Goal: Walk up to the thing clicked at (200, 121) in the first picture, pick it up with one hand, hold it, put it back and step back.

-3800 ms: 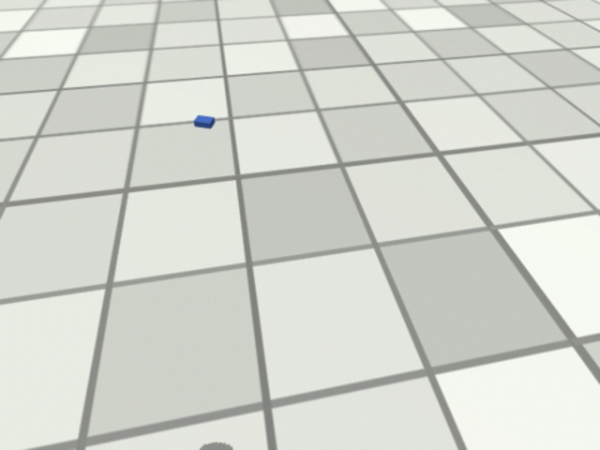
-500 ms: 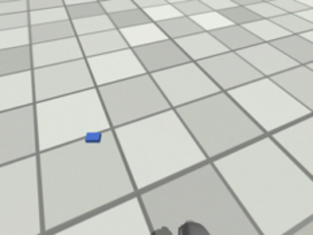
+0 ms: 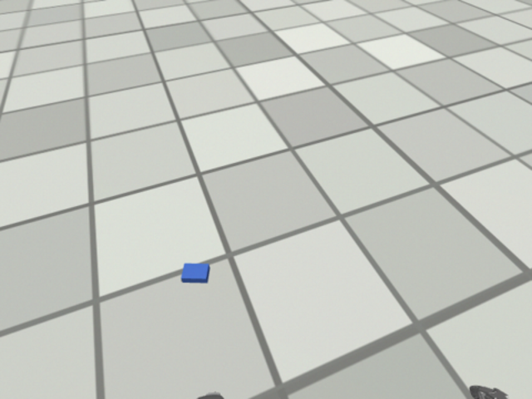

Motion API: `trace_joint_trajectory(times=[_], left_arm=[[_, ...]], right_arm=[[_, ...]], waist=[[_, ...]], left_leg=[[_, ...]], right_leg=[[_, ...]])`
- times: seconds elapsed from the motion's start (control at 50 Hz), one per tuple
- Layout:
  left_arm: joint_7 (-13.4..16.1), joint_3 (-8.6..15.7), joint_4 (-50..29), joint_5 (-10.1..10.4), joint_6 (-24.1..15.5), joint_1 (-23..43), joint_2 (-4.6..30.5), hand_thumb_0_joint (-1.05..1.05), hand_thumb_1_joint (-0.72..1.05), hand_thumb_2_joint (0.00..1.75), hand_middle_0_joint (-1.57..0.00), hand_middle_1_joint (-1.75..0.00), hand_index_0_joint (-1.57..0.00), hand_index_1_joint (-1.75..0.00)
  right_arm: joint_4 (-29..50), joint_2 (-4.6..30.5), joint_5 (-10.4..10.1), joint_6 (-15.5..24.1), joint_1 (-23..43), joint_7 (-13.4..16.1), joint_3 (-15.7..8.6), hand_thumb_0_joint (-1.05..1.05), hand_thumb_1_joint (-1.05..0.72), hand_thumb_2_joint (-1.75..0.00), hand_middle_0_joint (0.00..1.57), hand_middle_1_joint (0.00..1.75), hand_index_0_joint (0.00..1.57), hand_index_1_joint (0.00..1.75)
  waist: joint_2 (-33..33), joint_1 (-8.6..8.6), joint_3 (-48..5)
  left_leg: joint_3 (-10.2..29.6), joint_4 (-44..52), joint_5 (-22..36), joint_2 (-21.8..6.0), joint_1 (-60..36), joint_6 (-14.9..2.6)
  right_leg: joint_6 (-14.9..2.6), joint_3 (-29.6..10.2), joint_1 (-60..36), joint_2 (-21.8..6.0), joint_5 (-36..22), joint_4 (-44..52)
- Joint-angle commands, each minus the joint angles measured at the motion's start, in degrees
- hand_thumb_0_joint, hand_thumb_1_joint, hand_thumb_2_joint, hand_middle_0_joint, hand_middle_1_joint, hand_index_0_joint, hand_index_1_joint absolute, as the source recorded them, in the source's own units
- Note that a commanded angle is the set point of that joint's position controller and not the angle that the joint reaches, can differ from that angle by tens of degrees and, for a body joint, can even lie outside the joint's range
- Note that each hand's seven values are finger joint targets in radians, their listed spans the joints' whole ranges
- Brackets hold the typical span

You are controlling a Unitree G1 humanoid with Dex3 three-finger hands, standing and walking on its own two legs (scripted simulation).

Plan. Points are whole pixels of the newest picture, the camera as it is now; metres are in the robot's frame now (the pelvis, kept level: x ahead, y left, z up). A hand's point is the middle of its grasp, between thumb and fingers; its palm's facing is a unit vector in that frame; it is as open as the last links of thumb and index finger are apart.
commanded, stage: walk up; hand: left
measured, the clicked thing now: (195, 273) +0.72 +0.32 -0.72
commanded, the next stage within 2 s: none
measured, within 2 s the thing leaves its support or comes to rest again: neither
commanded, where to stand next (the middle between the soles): +0.33 +0.15 m, yaw -4 degrees
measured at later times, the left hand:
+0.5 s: hand (36, 363) +0.21 +0.40 -0.10, palm faces -0.03 -0.86 -0.51, open 7.4 cm
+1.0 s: hand (30, 301) +0.35 +0.51 -0.15, palm faces -0.11 -0.92 -0.38, open 7.4 cm
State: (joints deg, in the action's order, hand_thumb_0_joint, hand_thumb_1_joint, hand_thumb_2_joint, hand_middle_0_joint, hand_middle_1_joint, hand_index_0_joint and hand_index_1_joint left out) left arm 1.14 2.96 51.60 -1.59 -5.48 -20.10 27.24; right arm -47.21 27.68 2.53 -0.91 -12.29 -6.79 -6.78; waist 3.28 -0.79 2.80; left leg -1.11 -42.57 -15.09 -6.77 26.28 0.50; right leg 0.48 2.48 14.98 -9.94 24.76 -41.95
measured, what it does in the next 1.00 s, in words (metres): walks ahead: right foot, then left foot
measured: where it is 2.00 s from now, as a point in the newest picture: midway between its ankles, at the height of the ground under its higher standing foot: (206, 398)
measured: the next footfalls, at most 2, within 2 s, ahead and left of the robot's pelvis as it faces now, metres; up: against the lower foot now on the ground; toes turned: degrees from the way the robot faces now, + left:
right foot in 0.32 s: +0.23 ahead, -0.03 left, +0.00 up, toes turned -8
left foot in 0.68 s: +0.32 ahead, +0.34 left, +0.00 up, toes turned -1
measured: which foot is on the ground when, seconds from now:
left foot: down 0.00-0.34, up 0.36-0.66, down 0.68-1.00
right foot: down 0.00-0.00, up 0.02-0.30, down 0.32-0.70, up 0.72-1.00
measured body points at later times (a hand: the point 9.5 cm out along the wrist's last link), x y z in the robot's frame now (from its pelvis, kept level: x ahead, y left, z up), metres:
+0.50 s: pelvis +0.15 +0.10 +0.01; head +0.16 +0.07 +0.46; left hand +0.21 +0.44 -0.07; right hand +0.19 -0.22 -0.13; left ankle +0.17 +0.23 -0.65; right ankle +0.19 -0.03 -0.71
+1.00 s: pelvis +0.25 +0.23 +0.00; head +0.30 +0.25 +0.45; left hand +0.35 +0.55 -0.13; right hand +0.29 -0.09 -0.10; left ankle +0.28 +0.34 -0.71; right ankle +0.29 +0.10 -0.69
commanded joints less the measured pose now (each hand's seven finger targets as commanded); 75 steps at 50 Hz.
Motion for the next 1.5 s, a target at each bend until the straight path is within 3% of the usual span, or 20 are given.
trace_joint_trajectory(times=[0.0, 0.1, 0.18, 0.26, 0.3, 0.32, 0.34, 0.44, 0.56, 0.66, 0.68, 0.7, 0.8, 0.98, 1.06, 1.12, 1.18, 1.26, 1.38, 1.48], left_arm=[[2.1, 1.8, -6.1, 1.7, -0.5, 5.0, 8.3, 0.0, 0.9, 0.9, -0.2, -0.3, -0.2, -0.3], [1.2, 2.6, 1.1, 2.4, -1.1, -1.3, 12.0, 0.0, 0.9, 0.9, -0.2, -0.3, -0.2, -0.3], [0.7, 2.7, -0.9, 1.8, -1.2, 1.4, 10.1, 0.0, 0.9, 0.9, -0.2, -0.3, -0.2, -0.3], [1.1, 3.4, -0.1, 1.8, -1.6, -4.3, 9.0, 0.0, 0.9, 0.9, -0.2, -0.3, -0.2, -0.3], [2.5, 6.6, 0.9, 0.7, -1.9, -14.1, 16.2, 0.0, 0.9, 0.9, -0.2, -0.3, -0.2, -0.3], [2.9, 6.5, -2.1, 0.6, -2.0, -10.6, 19.3, 0.0, 0.9, 0.9, -0.2, -0.3, -0.2, -0.3], [3.2, 6.0, -3.1, 1.6, -1.4, -5.9, 19.2, 0.0, 0.9, 0.9, -0.2, -0.3, -0.2, -0.3], [2.5, 5.1, -4.9, 1.0, -1.8, 0.3, 15.0, 0.0, 0.9, 0.9, -0.2, -0.3, -0.2, -0.3], [1.6, 6.0, -5.5, 0.1, -1.9, -0.3, 17.1, 0.0, 0.9, 0.9, -0.2, -0.3, -0.2, -0.3], [0.7, 1.7, -5.8, 0.0, 1.2, 3.7, 8.0, 0.0, 0.9, 0.9, -0.2, -0.3, -0.2, -0.3], [0.9, 0.5, -6.8, 1.0, 1.3, 1.9, 4.0, 0.0, 0.9, 0.9, -0.2, -0.3, -0.2, -0.3], [1.8, 1.7, -5.6, 0.7, 1.5, 3.6, 10.1, 0.0, 0.9, 0.9, -0.2, -0.3, -0.2, -0.3], [0.6, 2.3, 1.3, 1.8, 2.0, -1.4, 9.5, 0.0, 0.9, 0.9, -0.2, -0.3, -0.2, -0.3], [-0.9, 3.1, -3.0, 0.6, 5.9, 8.4, 7.3, 0.0, 0.9, 0.9, -0.2, -0.3, -0.2, -0.3], [-1.2, 3.6, -2.8, 0.4, 5.3, 7.6, 7.8, 0.0, 0.9, 0.9, -0.2, -0.3, -0.2, -0.3], [-1.5, 4.0, -4.2, 1.3, 5.1, 11.9, 11.3, 0.0, 0.9, 0.9, -0.2, -0.3, -0.2, -0.3], [-1.5, 2.8, -4.2, 0.7, 5.7, 15.7, 10.0, 0.0, 0.9, 0.9, -0.2, -0.3, -0.2, -0.3], [-1.7, 2.7, -2.4, 0.3, 6.4, 14.7, 8.0, 0.0, 0.9, 0.9, -0.2, -0.3, -0.2, -0.3], [-2.6, 2.8, -1.3, 0.6, 5.3, 16.6, 8.9, 0.0, 0.9, 0.9, -0.2, -0.3, -0.2, -0.3], [-2.7, 1.8, -0.1, 0.4, 5.8, 19.2, 7.3, 0.0, 0.9, 0.9, -0.2, -0.3, -0.2, -0.3]], right_arm=[[2.1, 19.9, -0.4, 2.1, -13.0, 2.2, -5.9, 0.0, -0.9, -0.9, 0.2, 0.3, 0.2, 0.3], [4.6, 12.3, -1.2, 2.8, -2.6, 3.6, -2.4, 0.0, -0.9, -0.9, 0.2, 0.3, 0.2, 0.3], [5.4, 11.7, -0.1, 2.7, -5.9, 3.2, -1.9, 0.0, -0.9, -0.9, 0.2, 0.3, 0.2, 0.3], [8.3, 10.5, -0.4, 1.7, 0.1, 2.8, -1.2, 0.0, -0.9, -0.9, 0.2, 0.3, 0.2, 0.3], [10.0, 4.9, -1.2, 2.1, -2.2, 2.7, 0.7, 0.0, -0.9, -0.9, 0.2, 0.3, 0.2, 0.3], [9.3, 4.7, -1.1, 1.3, -5.7, 3.0, 0.8, 0.0, -0.9, -0.9, 0.2, 0.3, 0.2, 0.3], [8.2, 10.4, -0.4, 0.0, -4.8, 3.7, -1.0, 0.0, -0.9, -0.9, 0.2, 0.3, 0.2, 0.3], [3.6, 10.3, 0.1, -0.3, -8.7, 2.8, -1.8, 0.0, -0.9, -0.9, 0.2, 0.3, 0.2, 0.3], [5.8, 8.3, -0.3, 0.0, -2.2, 1.1, -2.1, 0.0, -0.9, -0.9, 0.2, 0.3, 0.2, 0.3], [-1.4, 10.3, -1.1, 1.6, -14.8, 4.4, -3.2, 0.0, -0.9, -0.9, 0.2, 0.3, 0.2, 0.3], [0.7, 16.1, -0.8, 2.4, -14.1, 4.9, -3.7, 0.0, -0.9, -0.9, 0.2, 0.3, 0.2, 0.3], [1.7, 21.0, -2.0, 2.5, -10.0, 4.9, -4.4, 0.0, -0.9, -0.9, 0.2, 0.3, 0.2, 0.3], [1.5, 13.0, -2.0, 4.5, -2.1, 7.0, -0.9, 0.0, -0.9, -0.9, 0.2, 0.3, 0.2, 0.3], [0.3, 12.9, -2.6, 5.0, -5.4, 10.2, 0.1, 0.0, -0.9, -0.9, 0.2, 0.3, 0.2, 0.3], [0.7, 12.2, -3.0, 4.8, -1.9, 10.5, 1.0, 0.0, -0.9, -0.9, 0.2, 0.3, 0.2, 0.3], [-1.7, 8.2, -3.6, 4.6, -2.0, 10.8, 2.0, 0.0, -0.9, -0.9, 0.2, 0.3, 0.2, 0.3], [-4.6, 8.1, -2.9, 4.8, -3.4, 10.1, 2.1, 0.0, -0.9, -0.9, 0.2, 0.3, 0.2, 0.3], [-5.2, 13.4, -2.0, 5.8, 0.4, 9.6, 1.5, 0.0, -0.9, -0.9, 0.2, 0.3, 0.2, 0.3], [-7.4, 8.2, -2.2, 5.0, 2.7, 9.2, 3.5, 0.0, -0.9, -0.9, 0.2, 0.3, 0.2, 0.3], [-9.7, 8.9, -1.8, 5.3, 1.7, 8.7, 3.5, 0.0, -0.9, -0.9, 0.2, 0.3, 0.2, 0.3]], waist=[[21.0, 9.56, -2.3], [8.9, 1.6, 1.3], [7.8, 3.47, -0.8], [3.2, -1.58, -2.7], [-13.4, -7.52, -7.4], [-14.1, -4.08, -6.9], [-5.9, -2.75, -4.7], [-8.6, 1.07, 1.2], [-14.1, -0.66, 0.4], [2.6, 7.12, -2.6], [17.4, 6.49, -1.9], [12.8, 5.84, -0.8], [7.4, 0.28, -0.4], [5.4, 2.09, -6.5], [1.2, -0.63, -7.8], [-8.8, 0.4, -9.5], [-10.7, 2.46, -6.0], [-1.5, 0.52, -3.1], [-5.8, 1.04, -3.6], [-6.9, 1.51, -3.1]], left_leg=[[36.7, 30.9, -25.5, -15.3, -22.0, -11.37], [15.0, 21.5, -5.3, -8.3, -11.1, -13.0], [13.7, 20.6, 6.9, -10.1, -13.3, -16.75], [4.9, 12.0, 4.2, -5.5, -4.1, -12.9], [-2.8, -12.5, -0.1, 3.8, 10.9, -5.3], [1.8, -22.5, -16.3, 8.1, 17.3, -2.3], [7.2, -26.1, -16.9, 3.8, 17.1, -2.18], [6.9, -23.0, -6.6, -0.3, 11.4, -0.16], [0.9, -6.7, -5.4, -0.5, 3.7, -0.44], [0.1, 8.8, -10.5, 3.8, -20.8, -1.61], [30.1, 23.5, -19.3, -12.3, -18.1, -7.88], [42.1, 28.6, -25.4, -19.2, -11.6, -16.46], [16.5, 15.4, 8.5, -10.3, -9.2, -11.81], [13.6, 6.3, 40.8, -12.4, -16.5, -11.95], [10.0, 1.4, 28.4, -10.1, -10.0, -8.8], [-3.0, -7.2, -3.1, 4.6, -6.6, -1.84], [-1.0, 0.9, -5.2, 4.3, -8.9, -2.89], [18.2, 14.3, -1.9, -10.8, -7.2, -10.96], [-0.9, 4.9, -7.9, 4.0, -5.1, -2.04], [4.8, 14.5, -3.7, 0.1, -11.3, -3.66]], right_leg=[[-3.2, 0.7, 34.1, 10.5, 9.0, -29.5], [-3.01, -2.2, 22.0, 2.5, -0.9, -20.1], [-2.05, 1.5, 15.9, 4.9, 0.1, -8.9], [-2.94, 3.8, -2.1, 8.2, -12.7, 6.5], [-6.32, -16.0, -21.4, -1.3, -2.3, 18.4], [-11.05, -40.2, -20.2, -15.5, 6.1, 26.3], [-15.41, -42.6, -13.5, -18.4, 18.2, 28.4], [-13.56, -18.2, -0.3, -8.9, 2.1, 22.8], [-12.93, -9.6, 4.4, -5.6, -1.1, 18.9], [-5.62, 2.3, 22.8, 2.9, 0.8, -10.4], [-1.92, 2.5, 30.0, 10.2, 7.7, -24.9], [-3.06, -4.3, 28.7, 8.1, 10.0, -27.7], [-2.59, -5.2, 19.0, 3.9, 0.7, -20.2], [-3.5, -2.0, 13.9, 6.5, 0.3, -10.7], [-4.87, -4.1, 3.4, 5.7, -15.5, 3.5], [-15.55, -20.0, 1.9, -6.0, -30.4, 7.4], [-11.72, -15.5, 6.7, -3.1, -20.0, 7.8], [-3.39, -4.5, 8.2, 6.6, -8.4, -3.3], [-9.48, -18.1, 3.4, -2.1, -3.7, 16.2], [-5.32, -10.8, 5.2, 2.5, -3.8, 16.2]])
